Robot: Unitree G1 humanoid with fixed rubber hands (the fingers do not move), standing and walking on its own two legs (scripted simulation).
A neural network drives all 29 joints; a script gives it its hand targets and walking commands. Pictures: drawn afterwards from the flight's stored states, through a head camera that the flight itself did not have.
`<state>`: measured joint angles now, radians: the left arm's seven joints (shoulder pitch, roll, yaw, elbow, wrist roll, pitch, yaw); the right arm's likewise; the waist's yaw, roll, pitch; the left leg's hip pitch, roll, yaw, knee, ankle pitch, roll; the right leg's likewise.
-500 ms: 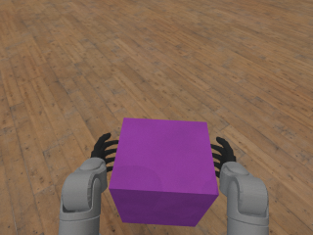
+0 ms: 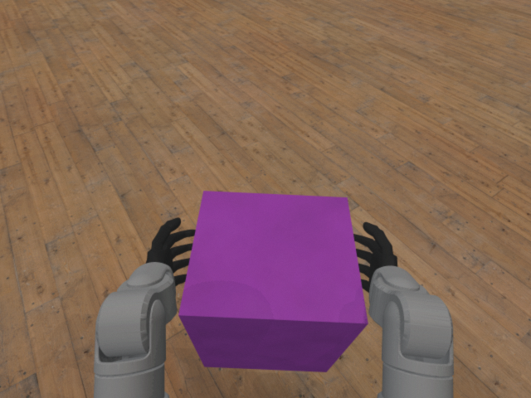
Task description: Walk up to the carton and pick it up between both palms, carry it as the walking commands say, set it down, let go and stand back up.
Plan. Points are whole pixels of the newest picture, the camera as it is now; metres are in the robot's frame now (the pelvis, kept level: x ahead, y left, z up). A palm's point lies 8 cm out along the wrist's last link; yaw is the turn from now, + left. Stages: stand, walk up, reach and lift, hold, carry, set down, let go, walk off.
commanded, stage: carry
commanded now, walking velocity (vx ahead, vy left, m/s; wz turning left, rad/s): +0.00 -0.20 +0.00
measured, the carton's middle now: (270, 289) +0.30 +0.01 +0.02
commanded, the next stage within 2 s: none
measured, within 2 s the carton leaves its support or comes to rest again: neither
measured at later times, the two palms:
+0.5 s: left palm (251, 324) +0.21 +0.03 +0.09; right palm (498, 323) +0.22 -0.26 +0.10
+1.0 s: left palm (423, 370) +0.17 -0.17 +0.08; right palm out of the picture +0.10 -0.45 +0.09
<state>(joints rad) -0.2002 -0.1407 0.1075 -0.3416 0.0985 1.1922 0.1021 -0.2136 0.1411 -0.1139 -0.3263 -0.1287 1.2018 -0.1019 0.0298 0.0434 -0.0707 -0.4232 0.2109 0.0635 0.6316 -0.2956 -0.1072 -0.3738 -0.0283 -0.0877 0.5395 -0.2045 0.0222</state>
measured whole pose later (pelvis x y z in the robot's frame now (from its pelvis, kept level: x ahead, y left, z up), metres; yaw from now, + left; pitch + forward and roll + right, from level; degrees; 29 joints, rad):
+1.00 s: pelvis -0.12 -0.25 +0.01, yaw -15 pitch +4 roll -2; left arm -0.14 -0.13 0.08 -0.38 0.11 1.22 0.10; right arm -0.14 0.13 -0.08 -0.34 -0.10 1.19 -0.12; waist 0.01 -0.02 -0.04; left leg -0.34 0.13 0.17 0.57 -0.29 -0.01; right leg -0.62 0.06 -0.08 1.00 -0.36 0.01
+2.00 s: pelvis -0.34 -0.50 +0.00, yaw -49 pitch +5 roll -1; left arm -0.19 -0.14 0.07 -0.28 0.10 1.18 0.10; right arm -0.15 0.13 -0.13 -0.34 -0.11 1.20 -0.11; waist -0.01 0.05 -0.03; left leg -0.60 0.19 0.09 1.16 -0.54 -0.13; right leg -0.46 0.02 -0.06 0.61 -0.23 -0.04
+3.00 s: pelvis -0.55 -0.55 +0.01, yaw -62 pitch +2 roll +0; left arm -0.17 -0.13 0.10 -0.27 0.11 1.23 0.10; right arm -0.18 0.14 -0.11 -0.26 -0.13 1.24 -0.10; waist 0.01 -0.02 -0.14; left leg -0.27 0.02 0.08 0.47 -0.23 0.01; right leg -0.32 0.04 -0.11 0.40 -0.12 -0.08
